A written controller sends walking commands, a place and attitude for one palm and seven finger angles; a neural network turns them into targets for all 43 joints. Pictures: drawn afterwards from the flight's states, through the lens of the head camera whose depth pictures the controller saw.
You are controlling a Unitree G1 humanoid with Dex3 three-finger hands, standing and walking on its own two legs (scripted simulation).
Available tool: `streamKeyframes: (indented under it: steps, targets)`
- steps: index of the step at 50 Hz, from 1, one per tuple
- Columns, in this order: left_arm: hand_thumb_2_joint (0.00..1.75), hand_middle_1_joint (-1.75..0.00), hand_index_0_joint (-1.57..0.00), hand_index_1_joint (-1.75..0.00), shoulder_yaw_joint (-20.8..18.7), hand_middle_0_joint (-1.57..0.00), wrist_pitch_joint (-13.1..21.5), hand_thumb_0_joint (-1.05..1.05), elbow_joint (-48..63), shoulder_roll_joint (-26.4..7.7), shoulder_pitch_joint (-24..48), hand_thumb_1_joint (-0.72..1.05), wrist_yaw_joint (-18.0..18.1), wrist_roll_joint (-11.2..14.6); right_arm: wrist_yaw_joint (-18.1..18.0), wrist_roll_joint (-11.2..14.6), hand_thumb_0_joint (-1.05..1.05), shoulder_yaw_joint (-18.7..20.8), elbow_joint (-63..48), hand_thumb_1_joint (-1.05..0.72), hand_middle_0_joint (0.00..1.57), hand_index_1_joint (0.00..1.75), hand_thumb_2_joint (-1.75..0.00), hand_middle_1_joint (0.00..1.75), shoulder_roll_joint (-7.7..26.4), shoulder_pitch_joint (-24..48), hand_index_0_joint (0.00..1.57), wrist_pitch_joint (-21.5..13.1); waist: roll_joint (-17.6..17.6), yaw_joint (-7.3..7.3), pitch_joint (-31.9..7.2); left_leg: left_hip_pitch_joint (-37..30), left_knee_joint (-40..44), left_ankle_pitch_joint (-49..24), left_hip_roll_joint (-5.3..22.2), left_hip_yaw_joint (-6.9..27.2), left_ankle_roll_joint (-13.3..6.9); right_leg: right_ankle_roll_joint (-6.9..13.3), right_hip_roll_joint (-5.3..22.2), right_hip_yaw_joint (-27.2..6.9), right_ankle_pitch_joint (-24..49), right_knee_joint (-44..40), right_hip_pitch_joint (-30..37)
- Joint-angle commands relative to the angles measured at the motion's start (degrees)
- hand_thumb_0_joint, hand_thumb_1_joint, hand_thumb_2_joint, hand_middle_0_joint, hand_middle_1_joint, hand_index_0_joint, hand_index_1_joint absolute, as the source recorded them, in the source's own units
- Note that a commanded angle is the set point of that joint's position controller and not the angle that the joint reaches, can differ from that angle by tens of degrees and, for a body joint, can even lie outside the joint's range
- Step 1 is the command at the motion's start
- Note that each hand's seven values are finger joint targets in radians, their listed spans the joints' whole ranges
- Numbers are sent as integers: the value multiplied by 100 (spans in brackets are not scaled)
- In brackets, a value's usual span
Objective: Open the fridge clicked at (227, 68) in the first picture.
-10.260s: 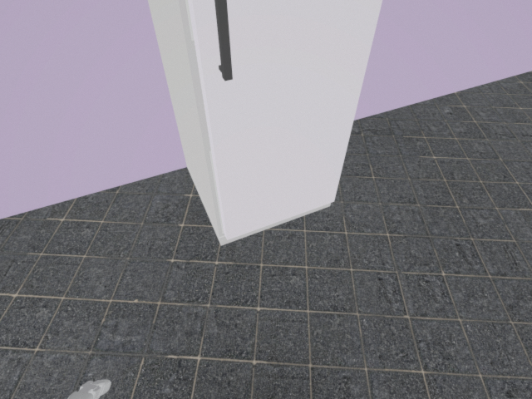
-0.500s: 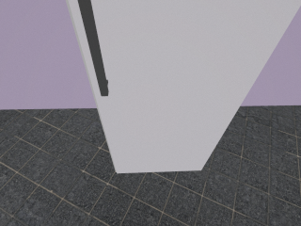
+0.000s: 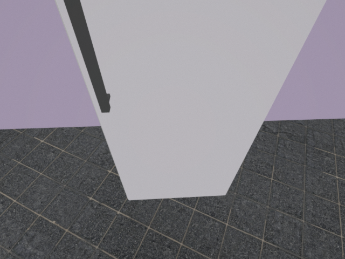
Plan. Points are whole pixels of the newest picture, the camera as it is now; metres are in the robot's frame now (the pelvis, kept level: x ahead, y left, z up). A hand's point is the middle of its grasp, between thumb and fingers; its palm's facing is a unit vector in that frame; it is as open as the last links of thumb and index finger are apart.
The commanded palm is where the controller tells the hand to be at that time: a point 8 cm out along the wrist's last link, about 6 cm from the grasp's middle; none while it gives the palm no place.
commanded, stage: look again from close up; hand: left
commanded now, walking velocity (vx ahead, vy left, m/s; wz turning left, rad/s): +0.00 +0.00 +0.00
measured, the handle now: (92, 56) +0.48 +0.21 +0.22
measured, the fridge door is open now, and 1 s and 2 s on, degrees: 0 0 0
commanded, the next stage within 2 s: raise the hand to about handle height in 0.84 s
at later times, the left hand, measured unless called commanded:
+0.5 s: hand out of the picture +0.05 +0.20 -0.17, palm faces -0.01 -0.96 -0.27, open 7.4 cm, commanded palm none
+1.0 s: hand out of the picture +0.07 +0.19 -0.15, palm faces +0.13 -0.96 -0.25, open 7.4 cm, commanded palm +0.11 +0.24 -0.06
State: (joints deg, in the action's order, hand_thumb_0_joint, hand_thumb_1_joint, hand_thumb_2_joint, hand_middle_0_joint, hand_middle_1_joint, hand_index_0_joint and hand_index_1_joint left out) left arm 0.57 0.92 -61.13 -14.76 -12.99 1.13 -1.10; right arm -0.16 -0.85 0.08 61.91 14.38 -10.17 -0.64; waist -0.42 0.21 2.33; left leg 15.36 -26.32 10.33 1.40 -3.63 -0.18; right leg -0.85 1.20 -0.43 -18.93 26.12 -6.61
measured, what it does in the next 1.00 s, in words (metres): stands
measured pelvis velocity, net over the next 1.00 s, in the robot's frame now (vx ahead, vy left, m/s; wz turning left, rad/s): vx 0.01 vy -0.02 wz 0.02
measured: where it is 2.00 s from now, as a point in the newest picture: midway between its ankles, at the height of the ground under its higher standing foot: outside the picture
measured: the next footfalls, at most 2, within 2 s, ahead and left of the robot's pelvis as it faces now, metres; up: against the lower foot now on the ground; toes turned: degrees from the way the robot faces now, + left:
none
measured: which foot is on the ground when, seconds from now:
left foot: down 0.00-1.00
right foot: down 0.00-1.00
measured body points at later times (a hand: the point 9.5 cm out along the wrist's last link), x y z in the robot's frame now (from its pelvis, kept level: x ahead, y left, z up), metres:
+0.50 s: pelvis +0.02 -0.02 +0.00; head +0.03 -0.01 +0.45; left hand +0.05 +0.25 -0.15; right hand +0.08 -0.28 -0.15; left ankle +0.04 +0.12 -0.74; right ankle -0.05 -0.13 -0.74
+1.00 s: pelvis +0.01 -0.02 +0.00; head +0.03 -0.02 +0.45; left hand +0.06 +0.24 -0.13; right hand +0.08 -0.27 -0.14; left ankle +0.04 +0.12 -0.74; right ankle -0.05 -0.13 -0.74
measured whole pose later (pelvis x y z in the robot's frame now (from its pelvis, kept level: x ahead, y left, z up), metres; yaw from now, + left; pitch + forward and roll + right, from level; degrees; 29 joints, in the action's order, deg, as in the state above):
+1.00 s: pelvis +0.01 -0.02 +0.00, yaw +1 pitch -1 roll +0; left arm -2.8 -2.5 -43.5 -13.3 -19.2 1.1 2.4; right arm -2.0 0.2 -0.3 56.9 13.5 -12.8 -3.2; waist -0.4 -0.7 2.4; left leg 14.3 -25.8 10.8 2.4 -2.1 1.3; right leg 0.7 0.0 1.0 -19.2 24.7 -4.7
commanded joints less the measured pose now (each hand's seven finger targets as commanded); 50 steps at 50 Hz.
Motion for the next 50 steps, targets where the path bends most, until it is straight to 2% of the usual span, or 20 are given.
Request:
streamKeyframes:
  steps: [1, 2, 9, 16, 27, 31, 37, 40, 42, 46, 47, 48, 49, 50]
  targets:
    - [90, -30, -20, -30, -176, -20, 68, 0, 250, -900, -182, 90, 33, 24, -66, 26, 0, 161, -272, -90, 20, 30, -90, 30, 882, 62, 20, -107, 9, -56, -210, -623, 357, -634, 525, 567, -148, 251, 522, -419, 877, -574, -629]
    - [90, -30, -20, -30, -187, -20, 78, 0, 250, -914, -192, 90, 34, 12, -72, 30, 0, 157, -264, -90, 20, 30, -90, 30, 863, 65, 20, -111, -92, -64, -220, -635, 301, -791, 522, 567, -155, 258, 510, -441, 1109, -564, -569]
    - [90, -30, -20, -30, -201, -20, 73, 0, 248, -943, -120, 90, 36, 22, -84, 23, 0, 151, -218, -90, 20, 30, -90, 30, 909, 102, 20, -112, 5, -58, -339, -751, 296, -1040, 549, 528, -135, 244, 526, -390, 1386, -527, -465]
    - [90, -30, -20, -30, -201, -20, 75, 0, 220, -934, -120, 90, 29, 24, -91, 26, 0, 137, -187, -90, 20, 30, -90, 30, 890, 134, 20, -96, -38, -59, -279, -763, 298, -1028, 545, 495, -101, 242, 539, -400, 1468, -612, -452]
    - [90, -30, -20, -30, -217, -20, 83, 0, 183, -912, -208, 90, 43, 15, -125, 31, 0, 131, -138, -90, 20, 30, -90, 30, 859, 153, 20, -99, -41, -65, -420, -923, 188, -1533, 563, 462, -98, 230, 528, -351, 2167, -548, -233]
    - [90, -30, -20, -30, -216, -20, 70, 0, 150, -862, -229, 90, 42, 27, -131, 28, 0, 124, -118, -90, 20, 30, -90, 30, 840, 165, 20, -85, 12, -67, -315, -900, 264, -1341, 564, 459, -85, 217, 536, -323, 1909, -618, -303]
    - [90, -30, -20, -30, -210, -20, 73, 0, 125, -833, -277, 90, 43, 13, -135, 35, 0, 117, -101, -90, 20, 30, -90, 30, 807, 140, 20, -88, -54, -80, -203, -875, 301, -1333, 562, 468, -86, 207, 522, -337, 1953, -671, -296]
    - [90, -30, -20, -30, -217, -20, 73, 0, 105, -806, -299, 90, 48, 25, -141, 26, 0, 118, -80, -90, 20, 30, -90, 30, 799, 114, 20, -90, -32, -70, -324, -933, 295, -1375, 564, 453, -78, 212, 532, -321, 2018, -655, -234]
    - [90, -30, -20, -30, -221, -20, 73, 0, 105, -796, -305, 90, 46, 18, -144, 31, 0, 113, -76, -90, 20, 30, -90, 30, 777, 111, 20, -91, -77, -86, -254, -899, 295, -1392, 560, 465, -82, 210, 522, -297, 2036, -667, -223]
    - [90, -30, -20, -30, -206, -20, 58, 0, 85, -758, -323, 90, 41, 32, -138, 26, 0, 103, -47, -90, 20, 30, -90, 30, 748, 99, 20, -84, 26, -85, -126, -854, 393, -1140, 549, 499, -76, 210, 521, -315, 1600, -760, -342]
    - [90, -30, -20, -30, -110, -20, 153, 0, 336, -1038, -525, 90, 74, -92, -98, -7, 0, 133, -623, -90, 20, 30, -90, 30, 689, 142, 20, -124, 178, -53, 433, -846, -77, -1232, 358, 533, -92, 234, 579, -284, 2579, -692, -646]
    - [89, -32, -20, -32, -1655, -20, 1222, 0, 8382, -2342, 4103, 88, 201, 875, -308, 313, 0, 164, -2290, -90, 20, 30, -90, 30, 922, 52, 20, -896, 1129, 505, -2172, -1519, -238, -2054, -127, 13, -270, 257, 39, -6, 3209, -377, -712]
    - [88, -33, -20, -33, -1179, -20, 859, 0, 6773, -1395, 441, 85, 274, 772, -484, 237, 0, 130, -2138, -90, 20, 30, -90, 30, 643, -427, 20, -1273, 1660, -72, -2416, -2334, -28, -2710, 11, -157, -174, 233, -127, 314, 2273, 281, -590]
    - [87, -34, -21, -34, -1127, -21, 721, 0, 5697, -924, 154, 83, 460, 817, -527, 253, 0, 18, -1668, -90, 20, 30, -90, 30, 581, -40, 20, -1381, 843, 26, -1641, -1740, -72, -2333, 145, -67, -112, 180, -165, 461, 1694, 183, -903]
